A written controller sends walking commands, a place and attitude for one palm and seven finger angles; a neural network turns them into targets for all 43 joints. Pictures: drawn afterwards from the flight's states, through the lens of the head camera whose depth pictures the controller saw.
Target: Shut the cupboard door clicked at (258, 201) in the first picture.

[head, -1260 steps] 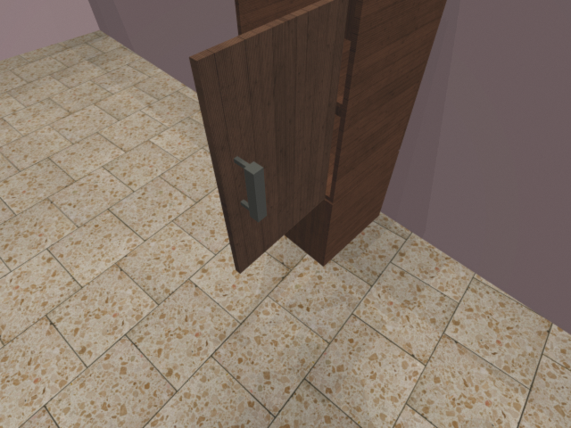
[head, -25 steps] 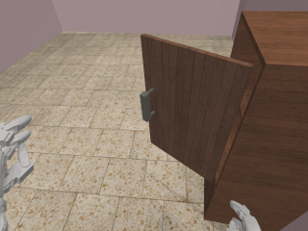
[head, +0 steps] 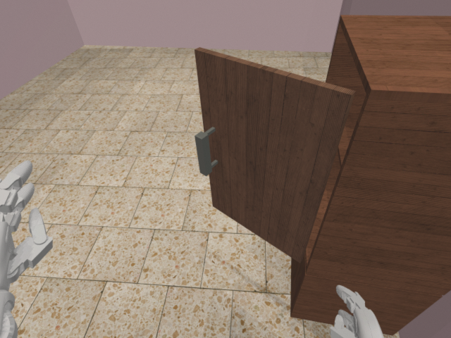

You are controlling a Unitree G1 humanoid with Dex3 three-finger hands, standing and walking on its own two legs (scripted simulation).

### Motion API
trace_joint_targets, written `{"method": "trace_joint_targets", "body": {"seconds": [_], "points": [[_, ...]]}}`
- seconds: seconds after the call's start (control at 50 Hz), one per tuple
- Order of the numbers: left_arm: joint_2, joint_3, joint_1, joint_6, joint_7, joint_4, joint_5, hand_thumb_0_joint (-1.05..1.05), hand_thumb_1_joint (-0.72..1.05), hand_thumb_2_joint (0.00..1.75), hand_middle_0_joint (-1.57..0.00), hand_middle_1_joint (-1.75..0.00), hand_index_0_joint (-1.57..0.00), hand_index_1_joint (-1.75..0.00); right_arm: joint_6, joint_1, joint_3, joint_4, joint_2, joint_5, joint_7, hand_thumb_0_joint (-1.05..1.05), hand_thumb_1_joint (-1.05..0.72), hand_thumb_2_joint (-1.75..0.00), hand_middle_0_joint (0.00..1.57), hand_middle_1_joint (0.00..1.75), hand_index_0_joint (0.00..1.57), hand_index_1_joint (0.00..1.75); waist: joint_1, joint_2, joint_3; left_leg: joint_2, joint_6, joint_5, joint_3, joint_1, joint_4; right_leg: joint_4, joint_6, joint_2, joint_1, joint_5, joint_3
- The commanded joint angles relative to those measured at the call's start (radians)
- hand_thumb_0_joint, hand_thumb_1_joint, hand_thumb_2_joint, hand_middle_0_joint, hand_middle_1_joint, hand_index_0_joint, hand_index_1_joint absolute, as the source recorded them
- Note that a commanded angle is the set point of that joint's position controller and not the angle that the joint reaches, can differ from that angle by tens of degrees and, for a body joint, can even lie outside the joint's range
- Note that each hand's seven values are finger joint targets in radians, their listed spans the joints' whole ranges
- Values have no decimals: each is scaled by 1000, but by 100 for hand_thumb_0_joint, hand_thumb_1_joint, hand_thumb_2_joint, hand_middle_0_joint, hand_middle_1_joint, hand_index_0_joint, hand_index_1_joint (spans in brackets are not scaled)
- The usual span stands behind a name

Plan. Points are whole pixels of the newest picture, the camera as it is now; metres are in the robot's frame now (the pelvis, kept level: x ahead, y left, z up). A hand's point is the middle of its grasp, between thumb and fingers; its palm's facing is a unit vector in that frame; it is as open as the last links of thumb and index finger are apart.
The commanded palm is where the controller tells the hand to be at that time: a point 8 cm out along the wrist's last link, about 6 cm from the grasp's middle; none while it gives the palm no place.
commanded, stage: step back with the hand held close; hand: left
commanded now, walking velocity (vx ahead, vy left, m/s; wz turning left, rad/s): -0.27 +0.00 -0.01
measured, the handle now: (208, 151) +0.62 +0.13 -0.03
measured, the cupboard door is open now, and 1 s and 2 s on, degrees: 61 61 61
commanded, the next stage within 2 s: stop stepping back and stand still in 1.74 s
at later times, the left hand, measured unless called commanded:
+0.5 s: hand (23, 258) +0.17 +0.29 +0.15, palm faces +0.39 -0.79 -0.48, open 7.4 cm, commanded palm +0.11 +0.32 +0.17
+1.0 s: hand out of the picture +0.12 +0.29 +0.16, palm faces +0.45 -0.76 -0.46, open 7.4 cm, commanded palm +0.05 +0.33 +0.17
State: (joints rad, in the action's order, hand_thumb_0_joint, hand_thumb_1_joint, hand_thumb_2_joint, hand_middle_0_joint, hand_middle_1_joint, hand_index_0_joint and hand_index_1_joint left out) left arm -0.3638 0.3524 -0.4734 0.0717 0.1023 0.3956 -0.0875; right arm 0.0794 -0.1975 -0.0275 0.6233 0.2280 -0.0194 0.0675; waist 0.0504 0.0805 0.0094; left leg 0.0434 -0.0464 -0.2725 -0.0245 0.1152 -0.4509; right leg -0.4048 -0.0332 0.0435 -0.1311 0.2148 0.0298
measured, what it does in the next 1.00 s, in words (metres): shifts its weight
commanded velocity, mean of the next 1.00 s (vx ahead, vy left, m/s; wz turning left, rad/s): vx -0.31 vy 0.00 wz -0.01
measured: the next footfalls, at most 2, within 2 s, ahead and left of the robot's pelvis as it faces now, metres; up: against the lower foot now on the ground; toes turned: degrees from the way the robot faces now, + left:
right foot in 1.74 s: -0.25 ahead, -0.11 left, +0.00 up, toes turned +1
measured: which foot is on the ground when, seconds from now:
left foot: down 0.00-1.00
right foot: down 0.00-1.00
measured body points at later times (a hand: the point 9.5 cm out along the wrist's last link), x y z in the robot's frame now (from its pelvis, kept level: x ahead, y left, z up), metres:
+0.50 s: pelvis -0.04 +0.03 -0.01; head -0.03 +0.03 +0.44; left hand +0.14 +0.33 +0.18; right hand +0.14 -0.22 -0.08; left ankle -0.02 +0.09 -0.74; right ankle +0.01 -0.10 -0.74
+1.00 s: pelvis -0.08 +0.03 -0.03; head -0.08 +0.05 +0.42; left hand +0.09 +0.33 +0.18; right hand +0.07 -0.23 -0.10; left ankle -0.02 +0.09 -0.74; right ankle +0.00 -0.10 -0.74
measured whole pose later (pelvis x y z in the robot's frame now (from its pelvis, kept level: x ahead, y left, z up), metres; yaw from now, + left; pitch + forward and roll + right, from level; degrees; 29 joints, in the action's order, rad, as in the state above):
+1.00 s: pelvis -0.08 +0.03 -0.03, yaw +1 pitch +1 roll -2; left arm -0.43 0.46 -0.52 0.25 0.14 0.52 -0.01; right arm 0.01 -0.23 0.01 0.57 0.23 0.00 0.07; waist -0.02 -0.01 0.01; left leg 0.05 -0.08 -0.28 0.02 0.48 -0.73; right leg -0.66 0.01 0.03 -0.47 0.20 0.00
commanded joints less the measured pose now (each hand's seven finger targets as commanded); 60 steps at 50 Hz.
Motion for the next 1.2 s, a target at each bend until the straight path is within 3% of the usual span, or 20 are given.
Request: {"method": "trace_joint_targets", "body": {"seconds": [0.0, 0.06, 0.16, 0.22, 0.24, 0.36, 0.48, 0.5, 0.56, 0.58, 0.6, 0.66, 0.68, 0.74, 0.92, 0.98, 1.02, 1.06, 1.12, 1.18], "points": [[-198, 152, 31, 122, 23, 143, 5, 0, 90, 90, -20, -30, -20, -30, 6, 123, 60, -157, 114, -1, 4, 0, -90, -90, 20, 30, 20, 30, -42, -124, 47, -61, -3, 87, -51, 135, -55, 127, -29, -214, -68, -55, -199], [-201, 143, -1, 145, 31, 179, 5, 0, 90, 90, -20, -30, -20, -30, -17, 113, 72, -161, 122, -6, 6, 0, -90, -90, 20, 30, 20, 30, -53, -77, 96, -70, 1, 110, -52, 136, -65, 81, -41, -231, -85, -84, -191], [-257, 194, -34, 153, 45, 253, 4, 0, 90, 90, -20, -30, -20, -30, -44, 121, 79, -196, 134, -5, 31, 0, -90, -90, 20, 30, 20, 30, -43, -13, 182, -130, 4, 412, -96, 156, 20, -111, 10, -135, 15, -339, -75], [-256, 195, -44, 139, 44, 265, 4, 0, 90, 90, -20, -30, -20, -30, -60, 113, 82, -213, 136, -4, 37, 0, -90, -90, 20, 30, 20, 30, -43, -25, 197, -145, 10, 493, -99, 186, 6, -150, 18, -124, 37, -388, -75], [-259, 203, -54, 134, 45, 250, 3, 0, 90, 90, -20, -30, -20, -30, -66, 112, 85, -217, 134, -5, 38, 0, -90, -90, 20, 30, 20, 30, -42, -52, 196, -148, 6, 456, -97, 195, 8, -149, 21, -124, 33, -375, -82], [-251, 205, -79, 136, 52, 248, 10, 0, 90, 90, -20, -30, -20, -30, -79, 109, 87, -231, 143, -5, 36, 0, -90, -90, 20, 30, 20, 30, -47, -56, 157, -155, -21, 165, -124, 363, 44, -155, 20, -125, 52, -248, -118], [-273, 234, -42, 159, 59, 279, 34, 0, 90, 90, -20, -30, -20, -30, -66, 111, 86, -238, 155, 1, 37, 0, -90, -90, 20, 30, 20, 30, -49, -14, 106, -165, -56, -145, -163, 564, 99, -183, 27, -103, 113, -137, -130], [-249, 212, -30, 165, 57, 287, 36, 0, 90, 90, -20, -30, -20, -30, -63, 106, 82, -240, 148, 0, 38, 0, -90, -90, 20, 30, 20, 30, -54, -11, 95, -168, -59, -184, -168, 585, 106, -194, 28, -99, 112, -121, -125], [-243, 213, 8, 179, 60, 310, 49, 0, 90, 90, -20, -30, -20, -30, -50, 95, 82, -241, 157, 7, 38, 0, -90, -90, 20, 30, 20, 30, -56, 49, 73, -196, -76, -300, -210, 665, 163, -263, 38, -61, 138, -93, -101], [-265, 234, 29, 188, 58, 332, 57, 0, 90, 90, -20, -30, -20, -30, -41, 99, 85, -239, 162, 12, 40, 0, -90, -90, 20, 30, 20, 30, -51, 77, 79, -211, -82, -311, -232, 691, 188, -290, 44, -45, 170, -108, -89], [-246, 216, 36, 190, 57, 331, 58, 0, 90, 90, -20, -30, -20, -30, -38, 94, 82, -237, 154, 14, 40, 0, -90, -90, 20, 30, 20, 30, -54, 81, 72, -218, -85, -315, -236, 704, 190, -313, 46, -40, 172, -111, -86], [-233, 218, 49, 196, 55, 311, 67, 0, 90, 90, -20, -30, -20, -30, -28, 78, 89, -234, 157, 15, 36, 0, -90, -90, 20, 30, 20, 30, -55, 44, 69, -219, -90, -370, -232, 735, 170, -329, 45, -34, 186, -111, -95], [-256, 240, 34, 198, 56, 301, 68, 0, 90, 90, -20, -30, -20, -30, -25, 76, 91, -231, 160, 16, 34, 0, -90, -90, 20, 30, 20, 30, -54, 28, 74, -207, -86, -343, -227, 715, 148, -308, 41, -39, 175, -130, -113], [-230, 221, 29, 207, 54, 304, 68, 0, 90, 90, -20, -30, -20, -30, -25, 71, 91, -227, 158, 14, 25, 0, -90, -90, 20, 30, 20, 30, -59, 1, 81, -180, -80, -353, -196, 729, 92, -293, 24, -68, 159, -127, -157], [-259, 255, 2, 238, 67, 315, 73, 0, 90, 90, -20, -30, -20, -30, -18, 72, 94, -215, 144, 18, 14, 0, -90, -90, 20, 30, 20, 30, -63, -54, 88, -145, -58, -362, -164, 689, -10, -198, -12, -132, 22, 21, -256], [-274, 274, 3, 251, 71, 346, 73, 0, 90, 90, -20, -30, -20, -30, -7, 74, 96, -211, 150, 17, 16, 0, -90, -90, 20, 30, 20, 30, -65, -4, 99, -170, -65, -387, -187, 694, 44, -240, 2, -96, 33, 17, -208], [-256, 273, -9, 257, 70, 345, 74, 0, 90, 90, -20, -30, -20, -30, 4, 74, 97, -207, 151, 17, 22, 0, -90, -90, 20, 30, 20, 30, -62, 48, 117, -229, -89, -431, -231, 773, 138, -365, 28, -34, 129, -52, -134], [-244, 270, 16, 255, 66, 335, 75, 0, 90, 90, -20, -30, -20, -30, 8, 75, 102, -199, 154, 25, 27, 0, -90, -90, 20, 30, 20, 30, -59, 81, 107, -279, -105, -457, -261, 839, 184, -442, 42, -1, 188, -81, -105], [-236, 259, 18, 252, 54, 301, 70, 0, 90, 90, -20, -30, -20, -30, 18, 79, 106, -188, 150, 27, 29, 0, -90, -90, 20, 30, 20, 30, -57, 15, 86, -280, -101, -345, -258, 780, 144, -414, 42, 7, 151, -99, -123], [-236, 255, 31, 256, 47, 299, 73, 0, 90, 90, -20, -30, -20, -30, 21, 77, 108, -172, 151, 32, 23, 0, -90, -90, 20, 30, 20, 30, -59, 23, 96, -246, -86, -323, -218, 744, 100, -363, 24, -22, 129, -137, -174]]}}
